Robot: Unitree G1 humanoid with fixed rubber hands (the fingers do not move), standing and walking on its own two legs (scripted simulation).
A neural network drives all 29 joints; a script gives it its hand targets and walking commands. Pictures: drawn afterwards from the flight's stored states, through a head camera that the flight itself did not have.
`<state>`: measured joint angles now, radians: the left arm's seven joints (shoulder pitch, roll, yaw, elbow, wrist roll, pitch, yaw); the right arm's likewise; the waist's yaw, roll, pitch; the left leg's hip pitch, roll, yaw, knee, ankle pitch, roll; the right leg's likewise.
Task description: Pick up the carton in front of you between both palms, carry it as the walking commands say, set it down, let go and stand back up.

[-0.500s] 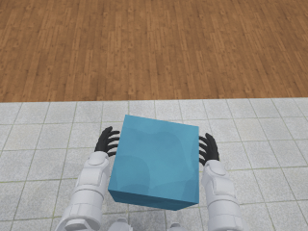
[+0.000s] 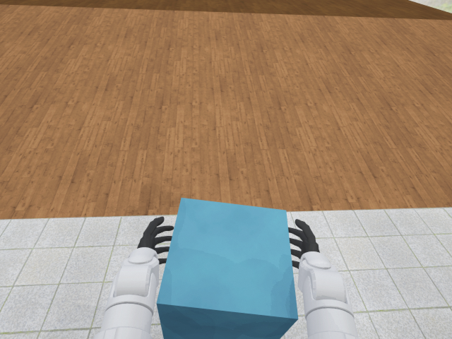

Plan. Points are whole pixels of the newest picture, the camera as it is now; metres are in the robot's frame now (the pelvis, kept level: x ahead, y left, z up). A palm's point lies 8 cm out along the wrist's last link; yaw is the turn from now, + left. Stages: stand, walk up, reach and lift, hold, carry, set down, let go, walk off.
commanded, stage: reach and lift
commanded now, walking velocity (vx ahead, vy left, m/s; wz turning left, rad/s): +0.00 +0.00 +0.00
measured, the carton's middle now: (224, 279) +0.29 +0.01 -0.06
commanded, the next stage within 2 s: hold in 0.90 s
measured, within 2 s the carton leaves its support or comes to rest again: neither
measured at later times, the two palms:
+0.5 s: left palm (144, 249) +0.30 +0.16 +0.03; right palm (306, 255) +0.30 -0.14 +0.04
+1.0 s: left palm (145, 246) +0.29 +0.15 +0.05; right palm (311, 251) +0.30 -0.15 +0.05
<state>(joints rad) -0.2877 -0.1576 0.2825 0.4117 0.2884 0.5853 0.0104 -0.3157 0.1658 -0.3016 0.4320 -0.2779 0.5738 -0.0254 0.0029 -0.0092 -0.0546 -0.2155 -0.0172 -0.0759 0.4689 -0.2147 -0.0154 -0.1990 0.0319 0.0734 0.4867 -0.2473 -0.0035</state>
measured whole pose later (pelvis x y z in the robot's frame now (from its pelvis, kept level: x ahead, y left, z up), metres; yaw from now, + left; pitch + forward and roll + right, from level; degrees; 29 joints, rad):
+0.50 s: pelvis +0.00 +0.01 +0.00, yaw +0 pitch -5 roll +0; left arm -0.32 -0.17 0.29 0.36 0.32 0.64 0.00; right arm -0.36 0.18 -0.33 0.40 -0.32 0.60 0.00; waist 0.00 -0.01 0.02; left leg -0.14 -0.02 -0.07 0.41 -0.19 0.00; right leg -0.13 0.02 0.09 0.42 -0.21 0.01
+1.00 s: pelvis +0.01 +0.00 +0.01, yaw +0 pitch -6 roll +0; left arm -0.24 -0.15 0.20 0.24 0.27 0.72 0.01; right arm -0.28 0.16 -0.23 0.27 -0.27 0.70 -0.01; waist 0.00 -0.01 0.01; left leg -0.07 -0.02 -0.07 0.34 -0.17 -0.01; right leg -0.05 0.02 0.08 0.35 -0.20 0.00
